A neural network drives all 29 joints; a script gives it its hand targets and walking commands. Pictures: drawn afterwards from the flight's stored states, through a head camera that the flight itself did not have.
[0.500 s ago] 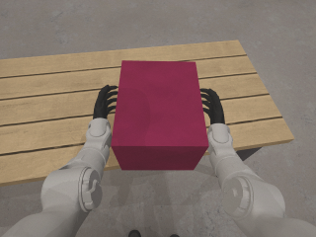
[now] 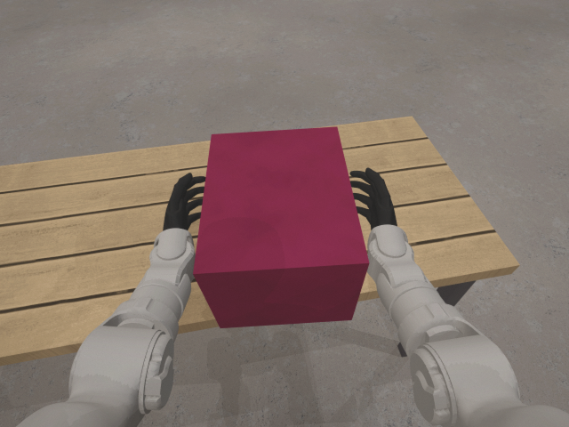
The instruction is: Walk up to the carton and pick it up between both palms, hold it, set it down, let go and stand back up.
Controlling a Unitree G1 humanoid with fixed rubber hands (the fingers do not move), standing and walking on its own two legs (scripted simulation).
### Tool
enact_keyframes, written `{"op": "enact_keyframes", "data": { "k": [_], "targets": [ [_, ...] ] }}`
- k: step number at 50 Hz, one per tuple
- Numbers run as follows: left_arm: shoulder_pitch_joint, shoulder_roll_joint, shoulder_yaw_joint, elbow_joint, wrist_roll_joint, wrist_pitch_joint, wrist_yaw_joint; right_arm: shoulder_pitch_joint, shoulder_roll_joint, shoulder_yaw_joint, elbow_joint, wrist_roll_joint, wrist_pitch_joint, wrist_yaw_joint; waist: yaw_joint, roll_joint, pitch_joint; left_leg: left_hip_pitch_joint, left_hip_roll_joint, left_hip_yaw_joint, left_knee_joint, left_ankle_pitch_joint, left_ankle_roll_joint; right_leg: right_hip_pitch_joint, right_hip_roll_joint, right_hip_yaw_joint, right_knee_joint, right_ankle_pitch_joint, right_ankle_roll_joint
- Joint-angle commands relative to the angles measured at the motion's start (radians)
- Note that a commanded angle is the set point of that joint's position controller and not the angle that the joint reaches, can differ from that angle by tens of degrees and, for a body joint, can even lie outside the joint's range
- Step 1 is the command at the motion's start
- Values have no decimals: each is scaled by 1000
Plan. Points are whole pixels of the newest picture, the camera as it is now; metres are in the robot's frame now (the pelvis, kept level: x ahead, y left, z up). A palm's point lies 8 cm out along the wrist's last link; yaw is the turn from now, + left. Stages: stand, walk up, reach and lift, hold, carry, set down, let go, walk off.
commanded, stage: reach and lift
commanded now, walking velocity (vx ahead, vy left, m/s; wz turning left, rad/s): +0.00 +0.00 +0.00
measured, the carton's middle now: (280, 225) +0.42 -0.01 +0.02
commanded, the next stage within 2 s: hold in 1.76 s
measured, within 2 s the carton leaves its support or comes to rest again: neither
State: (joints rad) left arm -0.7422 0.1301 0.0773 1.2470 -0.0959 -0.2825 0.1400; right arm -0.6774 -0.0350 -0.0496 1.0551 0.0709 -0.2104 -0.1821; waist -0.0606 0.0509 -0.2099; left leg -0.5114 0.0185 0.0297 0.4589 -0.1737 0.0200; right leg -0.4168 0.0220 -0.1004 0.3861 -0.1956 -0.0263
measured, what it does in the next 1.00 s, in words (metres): stands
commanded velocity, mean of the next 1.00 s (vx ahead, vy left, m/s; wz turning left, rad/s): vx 0.00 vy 0.00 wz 0.00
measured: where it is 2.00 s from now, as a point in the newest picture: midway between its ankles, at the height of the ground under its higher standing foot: outside the picture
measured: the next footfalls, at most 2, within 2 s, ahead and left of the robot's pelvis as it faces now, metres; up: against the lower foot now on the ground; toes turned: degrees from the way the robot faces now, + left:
none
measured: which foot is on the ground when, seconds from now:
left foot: down 0.00-1.00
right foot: down 0.00-1.00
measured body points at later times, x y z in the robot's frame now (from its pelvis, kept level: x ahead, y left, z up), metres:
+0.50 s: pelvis -0.02 +0.00 +0.01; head -0.06 +0.01 +0.46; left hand +0.39 +0.15 +0.14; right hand +0.38 -0.16 +0.14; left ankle +0.02 +0.10 -0.74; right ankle -0.02 -0.10 -0.74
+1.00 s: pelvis -0.02 +0.00 +0.01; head -0.05 +0.03 +0.46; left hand +0.38 +0.16 +0.15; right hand +0.36 -0.15 +0.15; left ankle +0.02 +0.10 -0.74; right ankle -0.02 -0.10 -0.74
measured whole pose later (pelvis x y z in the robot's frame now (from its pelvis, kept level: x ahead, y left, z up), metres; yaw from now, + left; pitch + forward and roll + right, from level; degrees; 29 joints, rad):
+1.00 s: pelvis -0.02 +0.00 +0.01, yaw +0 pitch -2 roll -1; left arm -0.62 0.02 0.24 0.45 0.20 0.46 0.08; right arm -0.65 -0.04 -0.10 0.69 0.09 0.22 -0.14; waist -0.06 -0.06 -0.06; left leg -0.18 -0.01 0.02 0.34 -0.13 0.03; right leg -0.11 0.02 -0.06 0.30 -0.16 -0.02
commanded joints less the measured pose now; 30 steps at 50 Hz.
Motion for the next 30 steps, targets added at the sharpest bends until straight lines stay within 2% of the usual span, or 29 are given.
{"op": "enact_keyframes", "data": {
  "k": [1,4,6,12,17,22,25,30],
  "targets": [
    [-787,-846,-333,-511,48,-1,-149,-679,801,406,-383,37,79,134,-26,-6,-546,355,-34,-117,9,338,-54,209,7,103,5,411,44],
    [-832,-878,-384,-644,1,98,-132,-710,805,424,-488,80,171,128,-30,-21,-528,393,-28,-127,0,275,-49,144,8,100,-20,287,32],
    [-840,-890,-392,-686,-12,170,-126,-724,797,414,-523,97,229,125,-21,-23,-508,414,-25,-127,-10,230,-46,112,9,95,-36,215,26],
    [-813,-896,-298,-666,33,329,-146,-773,748,320,-498,101,325,124,11,13,-440,480,-26,-114,-43,193,-53,116,12,85,-80,138,20],
    [-744,-857,-174,-598,125,386,-187,-762,700,227,-407,63,332,133,19,9,-352,525,-30,-85,-85,204,-56,209,10,82,-107,181,29],
    [-686,-817,-123,-627,184,426,-221,-739,692,194,-381,25,314,142,18,-31,-274,528,-38,-50,-128,208,-51,316,10,85,-122,241,47],
    [-680,-815,-149,-699,184,458,-230,-752,699,217,-427,27,302,142,16,-40,-266,524,-44,-41,-139,217,-50,357,9,87,-125,269,56],
    [-668,-836,-244,-829,155,523,-223,-786,714,294,-567,60,297,128,7,-36,-287,542,-47,-47,-128,230,-45,355,10,83,-131,266,61]
  ]
}}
